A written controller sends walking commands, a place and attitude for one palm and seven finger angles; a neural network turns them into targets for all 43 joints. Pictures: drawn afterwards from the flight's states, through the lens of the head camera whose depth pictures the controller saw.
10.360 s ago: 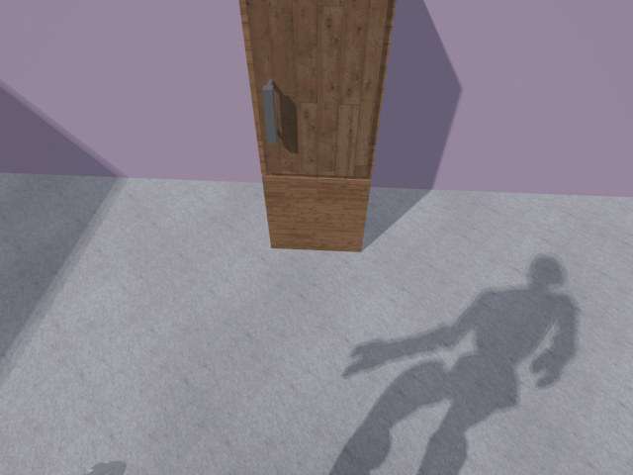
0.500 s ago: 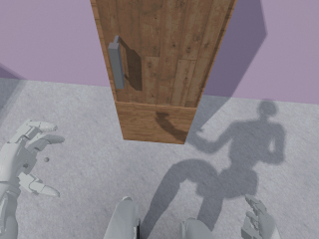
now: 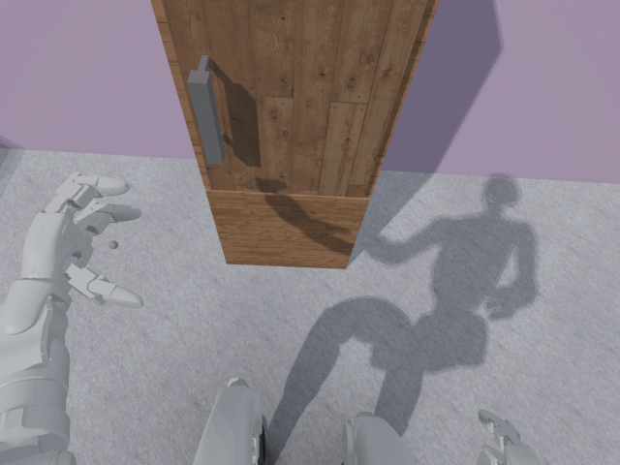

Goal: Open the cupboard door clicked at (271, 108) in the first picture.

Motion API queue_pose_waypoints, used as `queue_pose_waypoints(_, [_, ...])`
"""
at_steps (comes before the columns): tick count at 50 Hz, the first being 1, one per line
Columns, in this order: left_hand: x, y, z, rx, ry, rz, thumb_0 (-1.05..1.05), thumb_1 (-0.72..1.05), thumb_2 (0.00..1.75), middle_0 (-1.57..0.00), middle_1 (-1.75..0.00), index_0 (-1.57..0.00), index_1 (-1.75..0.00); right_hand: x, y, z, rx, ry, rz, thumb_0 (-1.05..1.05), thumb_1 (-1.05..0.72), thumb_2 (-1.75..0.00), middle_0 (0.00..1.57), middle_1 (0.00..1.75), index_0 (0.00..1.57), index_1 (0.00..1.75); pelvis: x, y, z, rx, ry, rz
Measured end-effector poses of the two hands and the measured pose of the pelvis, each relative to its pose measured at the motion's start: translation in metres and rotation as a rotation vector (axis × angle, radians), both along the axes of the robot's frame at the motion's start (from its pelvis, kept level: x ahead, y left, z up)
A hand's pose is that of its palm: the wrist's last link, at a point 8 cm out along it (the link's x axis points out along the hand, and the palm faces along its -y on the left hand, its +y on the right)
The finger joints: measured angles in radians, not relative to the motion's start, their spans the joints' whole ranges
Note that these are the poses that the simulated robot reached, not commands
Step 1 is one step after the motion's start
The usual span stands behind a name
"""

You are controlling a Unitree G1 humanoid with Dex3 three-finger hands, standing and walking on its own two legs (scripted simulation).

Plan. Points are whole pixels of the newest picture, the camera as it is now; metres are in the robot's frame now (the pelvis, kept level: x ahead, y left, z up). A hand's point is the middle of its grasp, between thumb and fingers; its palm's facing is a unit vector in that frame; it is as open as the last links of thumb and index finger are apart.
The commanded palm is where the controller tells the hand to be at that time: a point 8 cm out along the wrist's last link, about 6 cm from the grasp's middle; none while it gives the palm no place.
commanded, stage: move the hooked fingers beside the handle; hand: left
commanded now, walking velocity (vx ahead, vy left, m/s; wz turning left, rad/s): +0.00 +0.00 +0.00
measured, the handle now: (210, 112) +0.62 +0.18 +0.02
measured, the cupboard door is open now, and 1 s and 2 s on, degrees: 0 0 0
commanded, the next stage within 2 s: slide the fingers in behind the handle in 1.88 s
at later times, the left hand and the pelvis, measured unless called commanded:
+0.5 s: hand (138, 188) +0.46 +0.25 +0.03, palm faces +0.01 -1.00 -0.02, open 14.0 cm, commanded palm +0.45 +0.29 +0.03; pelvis +0.00 -0.01 -0.02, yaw -2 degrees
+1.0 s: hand (160, 145) +0.54 +0.24 +0.03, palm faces +0.01 -1.00 -0.01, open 14.0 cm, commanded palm +0.54 +0.26 +0.02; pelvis -0.01 +0.00 -0.04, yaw -4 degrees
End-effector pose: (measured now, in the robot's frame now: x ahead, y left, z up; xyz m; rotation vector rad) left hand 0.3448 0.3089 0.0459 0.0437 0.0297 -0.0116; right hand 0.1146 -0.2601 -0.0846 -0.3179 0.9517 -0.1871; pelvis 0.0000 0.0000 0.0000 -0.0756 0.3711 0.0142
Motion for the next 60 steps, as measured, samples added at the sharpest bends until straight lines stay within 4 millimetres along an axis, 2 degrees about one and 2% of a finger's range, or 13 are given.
queue_pose_waypoints(10, [0.038, -0.006, -0.006, -0.003, -0.005, 0.011, -0.01, -0.50, 0.30, -0.30, -1.20, -0.30, -1.20, -0.026, -0.009, -0.012, -0.009, 0.112, -0.050, 0.00, -0.90, -0.90, 0.21, 0.30, 0.20, 0.30, 0.003, -0.002, -0.005, 0.002, 0.025, -0.011])
queue_pose_waypoints(28, [0.101, -0.001, -0.012, -0.019, -0.013, 0.020, -0.01, -0.50, 0.30, -0.30, -1.20, -0.30, -1.20, -0.060, -0.018, -0.034, -0.030, 0.255, -0.116, 0.00, -0.91, -0.90, 0.21, 0.30, 0.20, 0.30, 0.001, -0.005, -0.025, -0.012, 0.084, -0.029])
queue_pose_waypoints(51, [0.176, -0.013, -0.015, -0.036, -0.017, 0.018, -0.01, -0.50, 0.30, -0.30, -1.20, -0.30, -1.20, -0.118, -0.005, -0.045, -0.047, 0.423, -0.183, 0.00, -0.91, -0.90, 0.21, 0.30, 0.20, 0.30, -0.007, 0.004, -0.046, -0.041, 0.160, -0.048])
queue_pose_waypoints(60, [0.197, -0.013, -0.017, -0.024, -0.021, 0.016, -0.01, -0.50, 0.30, -0.30, -1.20, -0.30, -1.20, -0.142, 0.004, -0.050, -0.039, 0.494, -0.214, 0.00, -0.91, -0.90, 0.21, 0.30, 0.20, 0.30, -0.009, 0.006, -0.054, -0.051, 0.189, -0.056])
